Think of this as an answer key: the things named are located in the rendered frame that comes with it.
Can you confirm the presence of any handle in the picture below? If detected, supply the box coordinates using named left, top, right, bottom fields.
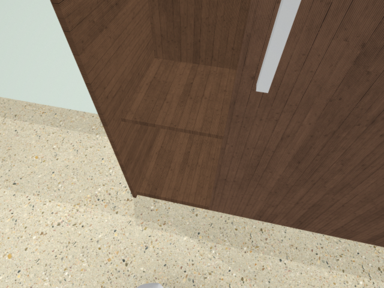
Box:
left=256, top=0, right=301, bottom=93

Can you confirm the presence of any wardrobe door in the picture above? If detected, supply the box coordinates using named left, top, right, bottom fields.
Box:
left=209, top=0, right=384, bottom=247

